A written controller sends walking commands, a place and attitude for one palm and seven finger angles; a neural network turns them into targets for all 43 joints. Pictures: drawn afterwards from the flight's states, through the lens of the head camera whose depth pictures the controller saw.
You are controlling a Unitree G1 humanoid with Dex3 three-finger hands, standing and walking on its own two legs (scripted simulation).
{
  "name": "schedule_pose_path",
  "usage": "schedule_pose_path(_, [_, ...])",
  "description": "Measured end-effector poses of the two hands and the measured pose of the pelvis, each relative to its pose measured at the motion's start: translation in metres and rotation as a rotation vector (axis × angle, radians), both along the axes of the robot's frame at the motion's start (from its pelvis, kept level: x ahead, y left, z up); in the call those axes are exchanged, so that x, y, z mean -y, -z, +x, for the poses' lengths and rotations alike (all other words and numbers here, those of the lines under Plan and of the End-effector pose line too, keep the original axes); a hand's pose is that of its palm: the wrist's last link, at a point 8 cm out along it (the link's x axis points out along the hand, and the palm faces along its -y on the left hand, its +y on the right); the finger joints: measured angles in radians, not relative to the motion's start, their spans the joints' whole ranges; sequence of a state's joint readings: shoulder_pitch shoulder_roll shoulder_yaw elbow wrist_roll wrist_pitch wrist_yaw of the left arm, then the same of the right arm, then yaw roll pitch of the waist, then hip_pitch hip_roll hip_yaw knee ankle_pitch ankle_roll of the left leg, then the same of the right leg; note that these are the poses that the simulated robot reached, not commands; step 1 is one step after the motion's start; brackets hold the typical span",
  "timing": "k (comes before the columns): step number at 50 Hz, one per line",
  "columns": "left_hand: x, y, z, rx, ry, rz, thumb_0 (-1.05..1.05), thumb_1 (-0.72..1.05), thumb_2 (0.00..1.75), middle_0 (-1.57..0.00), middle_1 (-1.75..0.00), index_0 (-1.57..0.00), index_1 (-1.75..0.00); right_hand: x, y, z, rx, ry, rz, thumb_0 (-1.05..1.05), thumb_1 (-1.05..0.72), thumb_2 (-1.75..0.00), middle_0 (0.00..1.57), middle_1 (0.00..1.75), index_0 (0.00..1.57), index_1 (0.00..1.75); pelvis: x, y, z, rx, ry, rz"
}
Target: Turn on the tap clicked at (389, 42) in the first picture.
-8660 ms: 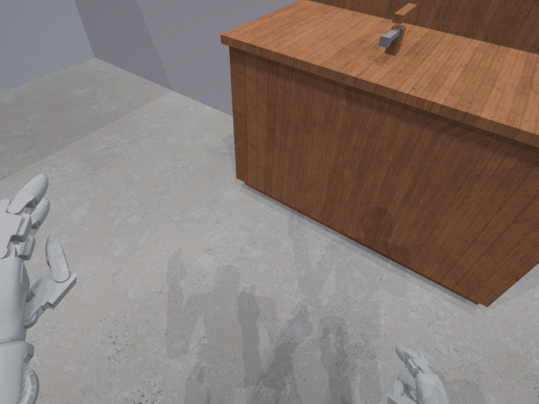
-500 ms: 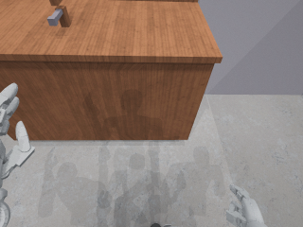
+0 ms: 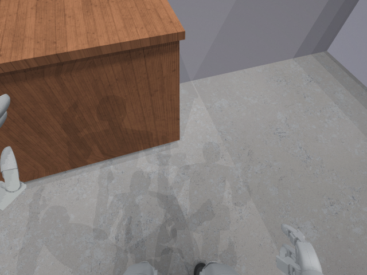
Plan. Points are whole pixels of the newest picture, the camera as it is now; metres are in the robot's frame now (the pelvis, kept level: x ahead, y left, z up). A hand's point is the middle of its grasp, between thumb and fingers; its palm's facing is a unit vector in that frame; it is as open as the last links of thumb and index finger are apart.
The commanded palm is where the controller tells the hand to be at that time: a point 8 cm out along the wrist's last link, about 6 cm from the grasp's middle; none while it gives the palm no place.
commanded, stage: take the last steps up to it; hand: left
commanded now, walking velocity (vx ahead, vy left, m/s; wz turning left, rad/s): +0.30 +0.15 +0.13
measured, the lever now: out of the picture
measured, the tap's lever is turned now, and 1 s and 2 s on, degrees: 0 0 0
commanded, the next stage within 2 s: come to a stop and stand still in 1.60 s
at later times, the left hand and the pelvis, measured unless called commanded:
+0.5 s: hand (15, 177) +0.24 +0.23 +0.18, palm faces +0.40 -0.79 -0.47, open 7.4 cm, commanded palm +0.18 +0.28 +0.18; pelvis +0.03 -0.01 +0.01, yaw +3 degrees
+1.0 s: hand (0, 114) +0.34 +0.29 +0.19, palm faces +0.42 -0.73 -0.54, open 7.4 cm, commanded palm +0.29 +0.34 +0.18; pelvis +0.14 +0.05 -0.01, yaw +3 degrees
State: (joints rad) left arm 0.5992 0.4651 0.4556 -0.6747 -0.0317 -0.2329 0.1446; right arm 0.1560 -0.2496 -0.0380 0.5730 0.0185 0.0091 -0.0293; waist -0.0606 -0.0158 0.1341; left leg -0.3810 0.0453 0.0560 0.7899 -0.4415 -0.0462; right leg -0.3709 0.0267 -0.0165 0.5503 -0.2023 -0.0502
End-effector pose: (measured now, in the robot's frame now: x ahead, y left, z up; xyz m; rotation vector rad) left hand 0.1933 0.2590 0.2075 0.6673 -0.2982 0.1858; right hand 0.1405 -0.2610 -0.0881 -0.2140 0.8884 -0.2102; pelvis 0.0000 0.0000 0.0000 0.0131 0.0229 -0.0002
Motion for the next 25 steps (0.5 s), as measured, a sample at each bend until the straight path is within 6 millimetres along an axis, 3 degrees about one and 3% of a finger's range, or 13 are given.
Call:
schedule_pose_path(5, [-0.021, -0.001, -0.019, 0.075, -0.049, -0.027, 0.01, 0.89, 0.90, -0.22, -0.31, -0.22, -0.31, 0.009, -0.013, -0.011, 0.028, 0.032, -0.069, 0.01, -0.91, -0.90, 0.20, 0.30, 0.20, 0.30, -0.005, 0.002, 0.002, 0.026, 0.001, -0.002])
schedule_pose_path(10, [-0.041, 0.014, -0.027, 0.080, -0.195, -0.134, 0.01, 0.89, 0.90, -0.21, -0.31, -0.22, -0.31, -0.007, -0.014, -0.008, 0.077, 0.021, -0.026, 0.01, -0.90, -0.90, 0.20, 0.30, 0.20, 0.30, -0.005, -0.005, 0.011, 0.036, -0.012, -0.031])
schedule_pose_path(13, [-0.035, 0.024, -0.025, 0.074, -0.235, -0.205, 0.01, 0.89, 0.90, -0.21, -0.30, -0.21, -0.30, -0.023, -0.007, 0.000, 0.086, -0.021, 0.029, 0.01, -0.90, -0.90, 0.20, 0.30, 0.20, 0.30, -0.001, -0.005, 0.015, 0.040, -0.016, -0.037])
schedule_pose_path(19, [-0.001, 0.026, -0.006, 0.095, -0.163, -0.201, 0.02, 0.89, 0.90, -0.21, -0.30, -0.21, -0.30, -0.041, 0.017, 0.025, 0.085, -0.108, 0.107, 0.01, -0.90, -0.90, 0.20, 0.30, 0.20, 0.30, 0.011, 0.008, 0.017, 0.053, -0.052, -0.028])
schedule_pose_path(22, [0.000, 0.017, 0.001, 0.093, -0.135, -0.177, 0.02, 0.89, 0.90, -0.21, -0.31, -0.22, -0.30, -0.042, 0.015, 0.033, 0.047, -0.114, 0.113, 0.01, -0.90, -0.90, 0.21, 0.30, 0.20, 0.30, 0.010, 0.001, 0.022, 0.043, -0.056, -0.012])
schedule_pose_path(25, [-0.011, 0.010, 0.006, 0.054, -0.144, -0.122, 0.01, 0.89, 0.90, -0.21, -0.31, -0.22, -0.31, -0.039, 0.008, 0.041, 0.027, -0.093, 0.102, 0.01, -0.90, -0.90, 0.21, 0.30, 0.20, 0.30, 0.006, -0.006, 0.032, 0.021, -0.049, 0.004])
